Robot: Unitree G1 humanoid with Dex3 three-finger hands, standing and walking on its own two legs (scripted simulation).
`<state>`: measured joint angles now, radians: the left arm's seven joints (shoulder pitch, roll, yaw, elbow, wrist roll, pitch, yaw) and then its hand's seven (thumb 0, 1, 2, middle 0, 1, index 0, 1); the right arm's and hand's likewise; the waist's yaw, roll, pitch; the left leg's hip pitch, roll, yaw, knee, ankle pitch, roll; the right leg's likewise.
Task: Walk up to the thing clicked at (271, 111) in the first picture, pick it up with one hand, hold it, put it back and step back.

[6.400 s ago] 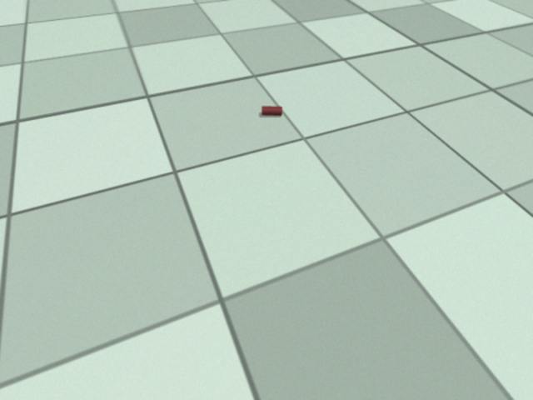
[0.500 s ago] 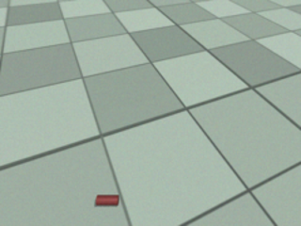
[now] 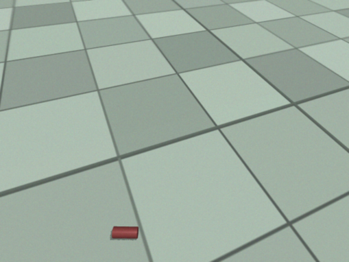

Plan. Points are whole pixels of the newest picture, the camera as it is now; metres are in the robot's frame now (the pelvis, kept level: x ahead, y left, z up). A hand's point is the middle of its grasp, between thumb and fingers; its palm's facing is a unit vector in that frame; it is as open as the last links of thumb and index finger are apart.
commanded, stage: walk up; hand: left
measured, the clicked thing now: (125, 232) +0.41 +0.23 -0.74
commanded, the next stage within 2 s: stand in 0.20 s
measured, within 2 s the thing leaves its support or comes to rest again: neither
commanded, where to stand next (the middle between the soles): +0.02 +0.00 m, yaw +0 degrees
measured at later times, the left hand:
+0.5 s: hand out of the picture +0.08 +0.25 -0.14, palm faces -0.02 -0.94 -0.33, open 7.4 cm
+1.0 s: hand out of the picture +0.02 +0.25 -0.15, palm faces -0.02 -0.95 -0.33, open 7.4 cm
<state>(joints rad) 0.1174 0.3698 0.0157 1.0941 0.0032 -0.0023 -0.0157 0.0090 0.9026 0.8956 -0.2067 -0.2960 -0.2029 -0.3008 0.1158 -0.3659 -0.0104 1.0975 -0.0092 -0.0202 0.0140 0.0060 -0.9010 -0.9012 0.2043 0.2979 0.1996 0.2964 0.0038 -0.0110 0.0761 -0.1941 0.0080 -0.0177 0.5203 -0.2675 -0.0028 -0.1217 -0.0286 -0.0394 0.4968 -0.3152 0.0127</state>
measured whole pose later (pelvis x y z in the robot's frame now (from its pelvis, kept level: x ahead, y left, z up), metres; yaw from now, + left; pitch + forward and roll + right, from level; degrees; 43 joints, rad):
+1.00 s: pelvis -0.03 +0.00 +0.01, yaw +0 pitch -3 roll +0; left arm 0.13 0.35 0.01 1.16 0.01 0.00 -0.02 0.01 0.90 0.90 -0.21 -0.30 -0.20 -0.30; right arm 0.12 -0.35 0.00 1.16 -0.01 -0.01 0.02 0.01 -0.90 -0.90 0.20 0.30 0.20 0.30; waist 0.00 0.00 0.07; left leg -0.17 0.01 -0.02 0.34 -0.12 -0.01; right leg -0.11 -0.02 -0.04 0.33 -0.18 0.01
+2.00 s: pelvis -0.01 +0.00 +0.01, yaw +0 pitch -3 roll +0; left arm 0.11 0.35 0.01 1.13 0.01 0.00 -0.01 0.01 0.90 0.90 -0.21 -0.30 -0.20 -0.30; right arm 0.09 -0.35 0.01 1.14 -0.01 -0.01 0.01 0.00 -0.90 -0.90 0.20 0.30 0.20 0.30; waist 0.00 0.00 0.05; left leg -0.14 0.01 -0.02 0.32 -0.14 -0.01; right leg -0.07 -0.02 -0.04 0.31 -0.20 0.01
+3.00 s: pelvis -0.01 -0.01 +0.01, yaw +0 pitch -2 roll +0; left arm 0.13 0.35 0.00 1.12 0.01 0.00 -0.01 0.01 0.90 0.90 -0.21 -0.30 -0.20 -0.30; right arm 0.11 -0.35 0.01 1.14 -0.01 -0.01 0.01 0.01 -0.90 -0.90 0.20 0.30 0.20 0.30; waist 0.00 0.00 0.05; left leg -0.13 0.02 -0.02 0.32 -0.15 -0.02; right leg -0.07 -0.02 -0.04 0.31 -0.20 0.01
